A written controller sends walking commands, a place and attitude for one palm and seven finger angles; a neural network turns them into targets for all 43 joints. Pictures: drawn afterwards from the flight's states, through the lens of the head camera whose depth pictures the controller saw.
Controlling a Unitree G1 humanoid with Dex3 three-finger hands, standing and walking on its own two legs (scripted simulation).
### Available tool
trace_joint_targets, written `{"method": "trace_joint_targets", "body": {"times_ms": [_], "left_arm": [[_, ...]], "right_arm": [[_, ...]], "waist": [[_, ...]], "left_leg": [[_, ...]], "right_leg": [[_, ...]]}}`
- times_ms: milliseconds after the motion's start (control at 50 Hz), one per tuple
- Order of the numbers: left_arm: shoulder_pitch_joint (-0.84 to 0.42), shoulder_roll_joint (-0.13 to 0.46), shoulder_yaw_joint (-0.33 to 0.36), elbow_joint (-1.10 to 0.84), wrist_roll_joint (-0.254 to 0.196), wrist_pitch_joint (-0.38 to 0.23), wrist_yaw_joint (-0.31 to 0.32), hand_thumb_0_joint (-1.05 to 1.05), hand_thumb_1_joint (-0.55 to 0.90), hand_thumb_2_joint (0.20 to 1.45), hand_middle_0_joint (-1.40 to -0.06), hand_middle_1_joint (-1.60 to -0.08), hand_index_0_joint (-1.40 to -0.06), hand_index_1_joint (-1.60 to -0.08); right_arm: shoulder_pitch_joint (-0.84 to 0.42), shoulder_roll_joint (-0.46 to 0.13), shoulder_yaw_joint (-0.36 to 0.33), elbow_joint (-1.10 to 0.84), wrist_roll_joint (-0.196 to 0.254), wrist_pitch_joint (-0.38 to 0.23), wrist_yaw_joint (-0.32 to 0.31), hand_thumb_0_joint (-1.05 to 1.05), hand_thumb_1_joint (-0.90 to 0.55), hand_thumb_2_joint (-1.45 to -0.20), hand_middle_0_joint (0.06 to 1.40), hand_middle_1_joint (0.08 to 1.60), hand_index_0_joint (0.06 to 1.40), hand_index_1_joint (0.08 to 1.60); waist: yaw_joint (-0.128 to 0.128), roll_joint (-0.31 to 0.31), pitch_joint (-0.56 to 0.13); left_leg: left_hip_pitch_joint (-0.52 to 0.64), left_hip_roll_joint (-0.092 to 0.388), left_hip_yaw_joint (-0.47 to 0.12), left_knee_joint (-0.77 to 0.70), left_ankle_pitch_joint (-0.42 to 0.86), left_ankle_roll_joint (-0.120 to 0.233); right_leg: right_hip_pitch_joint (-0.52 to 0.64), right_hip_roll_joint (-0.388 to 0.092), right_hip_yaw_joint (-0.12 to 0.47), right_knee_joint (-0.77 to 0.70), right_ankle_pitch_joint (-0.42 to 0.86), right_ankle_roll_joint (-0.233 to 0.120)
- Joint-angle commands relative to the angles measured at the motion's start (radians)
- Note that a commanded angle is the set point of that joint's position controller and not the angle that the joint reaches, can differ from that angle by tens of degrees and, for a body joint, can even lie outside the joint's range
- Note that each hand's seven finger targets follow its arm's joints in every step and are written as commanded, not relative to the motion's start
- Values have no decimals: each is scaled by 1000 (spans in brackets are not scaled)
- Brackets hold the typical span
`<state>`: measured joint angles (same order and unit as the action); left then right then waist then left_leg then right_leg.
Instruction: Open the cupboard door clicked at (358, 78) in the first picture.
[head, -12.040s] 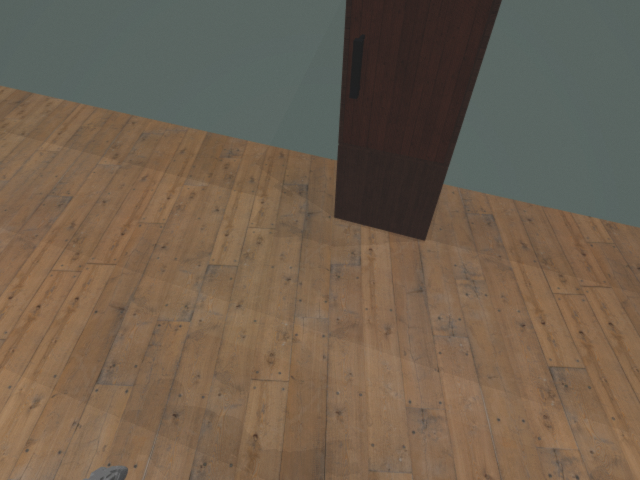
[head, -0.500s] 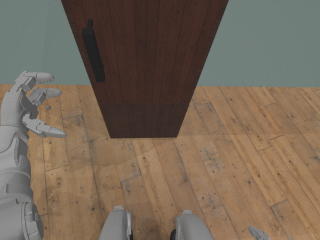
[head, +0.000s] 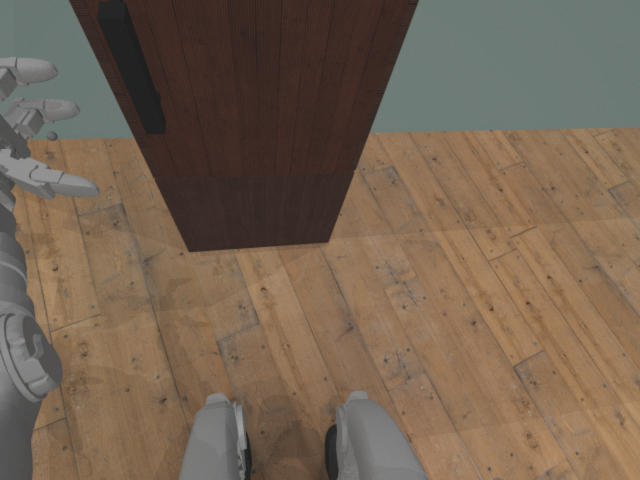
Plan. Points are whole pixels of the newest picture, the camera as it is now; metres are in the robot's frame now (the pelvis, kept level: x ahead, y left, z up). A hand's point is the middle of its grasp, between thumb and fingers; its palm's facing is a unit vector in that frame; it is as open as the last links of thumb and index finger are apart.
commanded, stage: move the hooked fingers beside the handle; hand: left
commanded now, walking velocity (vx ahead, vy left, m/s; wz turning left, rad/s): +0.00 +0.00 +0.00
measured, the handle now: (138, 65) +0.61 +0.20 +0.06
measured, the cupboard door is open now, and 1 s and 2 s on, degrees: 0 0 0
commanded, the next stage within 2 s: slide the fingers in behind the handle in 1.10 s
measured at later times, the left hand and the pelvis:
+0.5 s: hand (73, 95) +0.55 +0.26 +0.06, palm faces +0.05 -1.00 -0.01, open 13.9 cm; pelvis +0.00 +0.01 -0.01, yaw -2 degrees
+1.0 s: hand (75, 103) +0.54 +0.26 +0.06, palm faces +0.05 -1.00 -0.01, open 14.0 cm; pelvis +0.00 +0.00 +0.00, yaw -1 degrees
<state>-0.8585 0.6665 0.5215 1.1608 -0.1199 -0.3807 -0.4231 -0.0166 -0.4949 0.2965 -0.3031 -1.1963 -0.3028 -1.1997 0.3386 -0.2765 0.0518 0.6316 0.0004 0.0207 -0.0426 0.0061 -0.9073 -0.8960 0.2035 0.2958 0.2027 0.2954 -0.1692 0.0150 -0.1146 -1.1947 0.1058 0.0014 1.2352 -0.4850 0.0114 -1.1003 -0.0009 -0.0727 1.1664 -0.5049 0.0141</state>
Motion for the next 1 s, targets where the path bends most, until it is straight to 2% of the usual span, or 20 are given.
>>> {"method": "trace_joint_targets", "body": {"times_ms": [0,40,100,160,260,300,320,340,380,460,560,620,660,680,720,760,840,860,940,980], "left_arm": [[-471,334,31,-201,0,-61,11,0,-500,300,-300,-1200,-300,-1200],[-499,341,29,-183,6,-59,12,0,-500,300,-300,-1200,-300,-1200],[-524,359,31,-174,22,-44,17,0,-500,300,-300,-1200,-300,-1200],[-549,387,35,-137,37,-19,21,0,-500,300,-300,-1200,-300,-1200],[-604,435,60,-180,59,-19,38,0,-500,300,-300,-1200,-300,-1200],[-572,401,42,-151,64,-11,42,0,-500,300,-300,-1200,-300,-1200],[-551,372,25,-119,62,1,42,0,-500,300,-300,-1200,-300,-1200],[-543,370,27,-109,59,4,39,0,-500,300,-300,-1200,-300,-1200],[-533,399,48,-147,62,9,42,0,-500,300,-300,-1200,-300,-1200],[-524,427,80,-190,53,-8,49,0,-500,300,-300,-1200,-300,-1200],[-503,413,81,-219,44,-32,46,0,-500,300,-300,-1200,-300,-1200],[-514,358,37,-194,39,-26,43,0,-500,300,-300,-1200,-300,-1200],[-531,344,25,-194,37,-28,40,0,-500,300,-300,-1200,-300,-1200],[-531,340,21,-180,37,-27,41,0,-500,300,-300,-1200,-300,-1200],[-531,344,24,-186,35,-29,44,0,-500,300,-300,-1200,-300,-1200],[-533,290,-17,-166,38,-31,45,0,-500,300,-300,-1200,-300,-1200],[-558,290,-13,-170,34,-35,56,0,-500,300,-300,-1200,-300,-1200],[-547,341,24,-180,40,-39,63,0,-500,300,-300,-1200,-300,-1200],[-555,324,5,-165,49,-43,73,0,-500,300,-300,-1200,-300,-1200],[-550,351,27,-184,50,-49,77,0,-500,300,-300,-1200,-300,-1200]], "right_arm": [[169,-203,-71,-43,-9,-14,-14,0,-900,-900,200,300,200,300],[182,-206,-70,-37,-12,-9,-13,0,-900,-900,200,300,200,300],[196,-208,-66,-33,-17,3,-7,0,-900,-900,200,300,200,300],[210,-212,-58,-36,-17,15,-4,0,-900,-900,200,300,200,300],[235,-212,-56,-39,-27,30,4,0,-900,-900,200,300,200,300],[239,-207,-57,-39,-28,36,12,0,-900,-900,200,300,200,300],[239,-208,-56,-40,-27,40,13,0,-900,-900,200,300,200,300],[243,-208,-54,-44,-26,42,13,0,-900,-900,200,300,200,300],[248,-210,-57,-51,-28,49,14,0,-900,-900,200,300,200,300],[247,-206,-57,-57,-28,53,19,0,-900,-900,200,300,200,300],[239,-201,-61,-53,-24,53,24,0,-900,-900,200,300,200,300],[232,-198,-63,-42,-21,53,21,0,-900,-900,200,300,200,300],[232,-200,-63,-36,-22,52,20,0,-900,-900,200,300,200,300],[234,-202,-64,-33,-22,53,17,0,-900,-900,200,300,200,300],[230,-202,-63,-35,-23,50,17,0,-900,-900,200,300,200,300],[227,-198,-64,-31,-23,50,18,0,-900,-900,200,300,200,300],[226,-199,-62,-33,-25,50,18,0,-900,-900,200,300,200,300],[225,-203,-63,-37,-26,51,17,0,-900,-900,200,300,200,300],[216,-197,-57,-42,-25,53,18,0,-900,-900,200,300,200,300],[213,-200,-58,-50,-26,54,19,0,-900,-900,200,300,200,300]], "waist": [[-13,207,-513],[-31,196,-524],[-24,260,-549],[-44,234,-535],[-43,283,-599],[-40,289,-577],[-53,247,-548],[-51,247,-536],[-36,260,-579],[-28,252,-587],[-20,263,-583],[-41,245,-528],[-47,265,-533],[-51,241,-522],[-42,255,-526],[-57,261,-517],[-54,261,-514],[-39,263,-544],[-51,250,-512],[-36,255,-551]], "left_leg": [[482,-46,-70,-114,337,20],[491,-43,-78,-101,351,23],[521,-39,-84,-99,386,15],[499,-35,-86,-89,407,20],[545,-29,-96,-81,468,16],[547,-30,-97,-86,461,12],[527,-29,-96,-91,438,15],[526,-29,-99,-93,448,17],[531,-30,-91,-93,468,17],[518,-31,-81,-93,467,20],[533,-34,-75,-101,457,18],[526,-33,-78,-109,415,17],[553,-32,-83,-107,423,17],[547,-31,-90,-110,417,15],[541,-34,-85,-110,415,15],[568,-33,-93,-106,426,13],[554,-36,-91,-102,421,15],[556,-35,-88,-101,429,13],[532,-36,-88,-98,415,16],[532,-39,-83,-97,413,15]], "right_leg": [[88,46,23,-131,231,-28],[60,49,17,-122,234,-30],[43,48,12,-118,244,-31],[37,52,9,-115,263,-28],[35,56,5,-106,292,-30],[25,58,0,-113,279,-32],[21,59,-3,-119,270,-30],[17,60,-4,-116,274,-32],[51,59,0,-116,300,-29],[85,64,5,-119,320,-27],[103,66,8,-130,319,-29],[74,66,5,-142,284,-28],[44,65,4,-141,278,-30],[42,64,1,-142,272,-30],[54,63,2,-140,273,-31],[10,63,-1,-138,266,-33],[20,61,1,-133,269,-35],[42,60,3,-131,275,-34],[35,61,2,-126,269,-34],[60,60,7,-126,273,-32]]}}
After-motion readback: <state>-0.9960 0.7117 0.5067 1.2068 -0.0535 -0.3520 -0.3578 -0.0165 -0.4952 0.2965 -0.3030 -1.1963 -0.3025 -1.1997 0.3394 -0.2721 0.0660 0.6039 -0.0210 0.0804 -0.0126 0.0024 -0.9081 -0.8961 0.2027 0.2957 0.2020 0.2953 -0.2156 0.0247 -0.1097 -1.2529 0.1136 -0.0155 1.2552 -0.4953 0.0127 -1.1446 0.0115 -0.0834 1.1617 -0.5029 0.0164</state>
